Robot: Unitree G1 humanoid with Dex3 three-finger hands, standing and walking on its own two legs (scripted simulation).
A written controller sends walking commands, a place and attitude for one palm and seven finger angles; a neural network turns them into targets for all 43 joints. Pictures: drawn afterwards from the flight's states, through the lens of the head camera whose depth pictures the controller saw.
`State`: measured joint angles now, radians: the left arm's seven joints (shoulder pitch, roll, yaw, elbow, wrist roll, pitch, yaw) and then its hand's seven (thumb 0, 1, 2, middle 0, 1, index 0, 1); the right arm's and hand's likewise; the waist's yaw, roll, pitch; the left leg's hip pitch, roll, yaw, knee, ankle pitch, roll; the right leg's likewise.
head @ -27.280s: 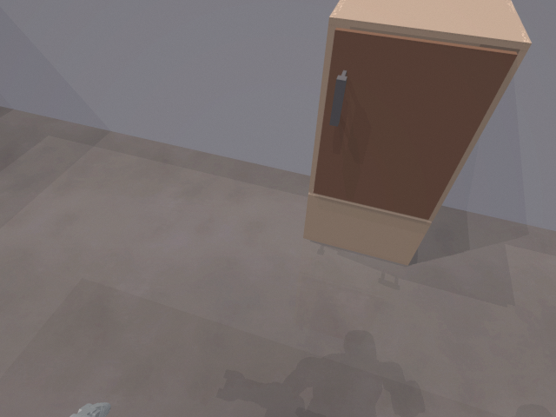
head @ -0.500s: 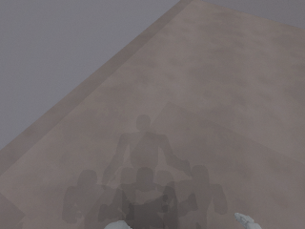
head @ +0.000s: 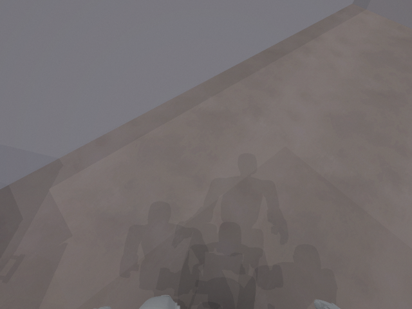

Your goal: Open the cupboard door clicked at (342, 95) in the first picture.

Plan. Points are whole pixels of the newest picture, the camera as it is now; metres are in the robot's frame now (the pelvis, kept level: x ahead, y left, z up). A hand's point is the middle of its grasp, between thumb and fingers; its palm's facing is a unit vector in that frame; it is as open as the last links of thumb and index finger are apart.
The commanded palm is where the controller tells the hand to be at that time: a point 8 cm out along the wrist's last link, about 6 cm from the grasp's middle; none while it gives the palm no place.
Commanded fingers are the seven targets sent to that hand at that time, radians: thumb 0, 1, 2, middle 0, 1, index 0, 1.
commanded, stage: turn to face it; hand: left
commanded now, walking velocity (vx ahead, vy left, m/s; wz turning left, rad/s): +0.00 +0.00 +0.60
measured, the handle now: out of the picture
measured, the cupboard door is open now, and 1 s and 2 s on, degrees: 43 43 43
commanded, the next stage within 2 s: none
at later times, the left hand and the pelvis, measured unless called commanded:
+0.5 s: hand out of the picture +0.04 +0.18 -0.15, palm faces +0.29 -0.91 -0.28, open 7.4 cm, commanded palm none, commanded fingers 0.00 0.90 0.90 -0.20 -0.30 -0.20 -0.30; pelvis +0.01 -0.04 +0.00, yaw +18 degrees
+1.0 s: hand out of the picture +0.00 +0.17 -0.16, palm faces +0.57 -0.77 -0.30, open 7.4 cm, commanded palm none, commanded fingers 0.00 0.90 0.90 -0.20 -0.30 -0.20 -0.30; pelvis +0.03 -0.06 -0.01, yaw +36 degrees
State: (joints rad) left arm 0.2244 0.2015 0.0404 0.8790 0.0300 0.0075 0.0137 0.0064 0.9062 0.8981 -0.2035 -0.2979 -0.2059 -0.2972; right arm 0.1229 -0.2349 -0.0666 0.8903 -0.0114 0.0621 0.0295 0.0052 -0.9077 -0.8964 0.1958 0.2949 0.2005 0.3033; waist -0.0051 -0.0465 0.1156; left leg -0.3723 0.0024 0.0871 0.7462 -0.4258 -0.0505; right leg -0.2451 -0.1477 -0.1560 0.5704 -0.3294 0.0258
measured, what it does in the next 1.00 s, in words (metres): steps on the spot, turning left: left foot, then right foot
